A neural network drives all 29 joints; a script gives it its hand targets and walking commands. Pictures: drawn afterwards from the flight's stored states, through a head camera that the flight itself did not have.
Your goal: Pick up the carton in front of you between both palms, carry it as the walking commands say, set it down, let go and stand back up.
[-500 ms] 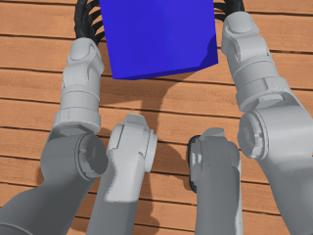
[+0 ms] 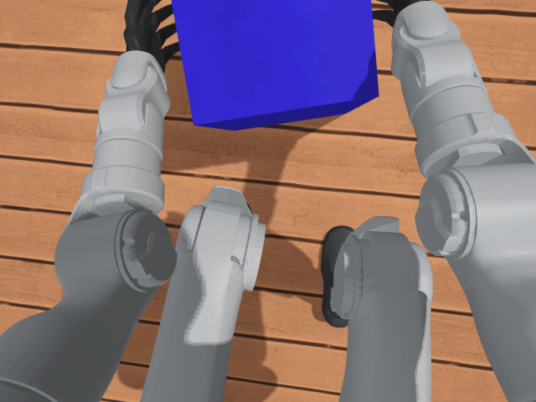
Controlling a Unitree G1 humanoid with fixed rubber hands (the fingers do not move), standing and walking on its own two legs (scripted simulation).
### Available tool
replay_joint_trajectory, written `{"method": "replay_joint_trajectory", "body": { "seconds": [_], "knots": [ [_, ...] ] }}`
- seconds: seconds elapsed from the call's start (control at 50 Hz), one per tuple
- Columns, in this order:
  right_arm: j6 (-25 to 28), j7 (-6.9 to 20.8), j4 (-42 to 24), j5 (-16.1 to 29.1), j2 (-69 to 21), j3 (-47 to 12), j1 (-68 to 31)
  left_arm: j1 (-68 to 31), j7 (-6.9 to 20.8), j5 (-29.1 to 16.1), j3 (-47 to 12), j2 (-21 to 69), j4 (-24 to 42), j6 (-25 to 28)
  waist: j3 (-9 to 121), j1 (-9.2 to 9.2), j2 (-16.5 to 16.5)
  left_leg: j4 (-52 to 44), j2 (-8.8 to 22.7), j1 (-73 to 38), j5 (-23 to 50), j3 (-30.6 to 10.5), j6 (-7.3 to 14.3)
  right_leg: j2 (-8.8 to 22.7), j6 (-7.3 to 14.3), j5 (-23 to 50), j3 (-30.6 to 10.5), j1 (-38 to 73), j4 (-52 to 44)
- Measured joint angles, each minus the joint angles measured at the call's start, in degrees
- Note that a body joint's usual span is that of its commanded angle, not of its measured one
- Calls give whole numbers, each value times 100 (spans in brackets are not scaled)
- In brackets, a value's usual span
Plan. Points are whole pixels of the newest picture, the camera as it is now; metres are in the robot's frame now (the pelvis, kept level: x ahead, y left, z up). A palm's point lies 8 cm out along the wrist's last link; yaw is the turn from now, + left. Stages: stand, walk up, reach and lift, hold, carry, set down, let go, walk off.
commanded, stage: set down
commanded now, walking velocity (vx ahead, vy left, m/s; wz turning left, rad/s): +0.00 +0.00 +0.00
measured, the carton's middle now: (277, 48) +0.52 +0.07 -0.25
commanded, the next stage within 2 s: let go in 1.54 s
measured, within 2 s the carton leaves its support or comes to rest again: neither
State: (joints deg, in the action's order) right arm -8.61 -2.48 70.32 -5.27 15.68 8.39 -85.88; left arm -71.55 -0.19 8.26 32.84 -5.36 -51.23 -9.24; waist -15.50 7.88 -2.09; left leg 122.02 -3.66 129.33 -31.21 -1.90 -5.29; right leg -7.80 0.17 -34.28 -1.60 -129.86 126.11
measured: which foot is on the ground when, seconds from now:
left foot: down 0.00-1.00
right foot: down 0.00-1.00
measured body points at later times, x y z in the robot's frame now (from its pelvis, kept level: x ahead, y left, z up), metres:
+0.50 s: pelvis +0.00 +0.01 -0.01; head +0.37 +0.00 +0.24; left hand +0.48 +0.27 -0.19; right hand +0.57 -0.11 -0.20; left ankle +0.12 +0.13 -0.34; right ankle +0.10 -0.10 -0.34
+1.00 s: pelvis +0.00 +0.01 +0.09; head +0.33 +0.02 +0.40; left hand +0.49 +0.27 -0.03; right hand +0.59 -0.11 -0.03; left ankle +0.12 +0.13 -0.34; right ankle +0.10 -0.10 -0.34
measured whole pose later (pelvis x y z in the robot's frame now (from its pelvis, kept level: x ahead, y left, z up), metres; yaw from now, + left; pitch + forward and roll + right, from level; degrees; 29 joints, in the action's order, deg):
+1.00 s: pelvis +0.00 +0.01 +0.09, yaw +1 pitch +45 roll +1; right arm -8.9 -1.6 62.7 2.4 22.8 5.6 -77.5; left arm -62.3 -8.3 -7.7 18.0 -9.6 -46.2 -7.4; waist -1.2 8.6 -1.6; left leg 104.8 -2.4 122.6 -27.1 -0.4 -1.4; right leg -2.7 0.0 -32.6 -1.1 -120.7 108.4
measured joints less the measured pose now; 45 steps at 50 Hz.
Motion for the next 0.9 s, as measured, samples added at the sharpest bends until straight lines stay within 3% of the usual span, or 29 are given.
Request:
{"method": "replay_joint_trajectory", "body": {
  "seconds": [0.1, 0.26, 0.34, 0.42, 0.52, 0.6, 0.74, 0.9],
  "knots": [
    [35, 113, -21, -88, 17, 88, -32, -88, 125, 68, 61, -57, -100, 36, -50, -5, 15, -13, 17, -4, 18, 5, -1, 38, 35, 17, 19, -5, -2],
    [196, 134, -28, 112, 138, -190, -58, -293, 22, -26, 24, -185, -639, 373, -192, -6, 93, 25, 43, -24, 22, 46, 7, 110, 35, -5, 20, 22, 52],
    [358, -65, -46, 634, 436, -630, -10, -302, -299, -535, -369, -436, -1129, 683, -390, -11, 204, 40, 84, -42, 36, 104, 87, 187, 8, -34, 11, 77, 62],
    [436, -125, -173, 1192, 797, -1095, 124, -184, -455, -1254, -898, -770, -1218, 910, -494, -19, 265, 89, 183, 24, 48, 203, 209, 285, 1, -74, 11, 57, 108],
    [461, -140, -561, 1584, 987, -1407, 226, -83, -562, -2000, -1503, -1020, -934, 966, -509, -32, 302, 184, 275, 121, 82, 304, 363, 370, -20, -107, 6, 15, 202],
    [359, -173, -923, 1588, 997, -1372, 328, 74, -708, -2271, -1741, -977, -496, 849, -350, -32, 321, 168, 241, 155, 129, 332, 412, 427, -54, -115, -12, 29, 193],
    [-24, -183, -1336, 1298, 872, -919, 689, 577, -918, -2175, -1853, -717, 455, 384, 185, 27, 196, -323, 142, -182, 191, 253, 411, 515, -34, -111, 38, 441, -323],
    [-42, 23, -694, 899, 728, -371, 707, 766, -867, -1742, -1624, -498, 372, 204, 1086, 63, 42, -1254, 109, -512, 335, 169, 390, 536, -7, 61, 64, 774, -1285]
  ]
}}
